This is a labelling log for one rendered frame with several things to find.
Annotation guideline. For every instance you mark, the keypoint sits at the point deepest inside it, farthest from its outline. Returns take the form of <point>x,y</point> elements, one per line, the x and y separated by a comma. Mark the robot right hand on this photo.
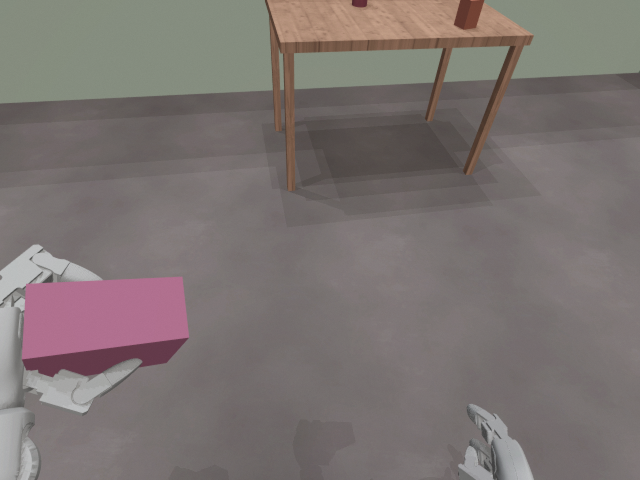
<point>504,461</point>

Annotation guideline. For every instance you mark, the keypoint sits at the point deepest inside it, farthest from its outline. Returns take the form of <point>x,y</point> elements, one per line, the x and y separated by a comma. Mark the table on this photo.
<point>308,26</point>

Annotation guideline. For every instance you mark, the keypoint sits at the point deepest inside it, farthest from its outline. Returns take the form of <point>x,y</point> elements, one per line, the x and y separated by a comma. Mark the robot left hand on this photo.
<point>67,391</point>

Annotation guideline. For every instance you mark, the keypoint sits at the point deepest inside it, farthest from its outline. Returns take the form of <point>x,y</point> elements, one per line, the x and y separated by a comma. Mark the robot left forearm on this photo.
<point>20,457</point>

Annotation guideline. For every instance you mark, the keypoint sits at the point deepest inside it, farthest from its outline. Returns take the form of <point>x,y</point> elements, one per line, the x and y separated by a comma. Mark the sponge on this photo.
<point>87,327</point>

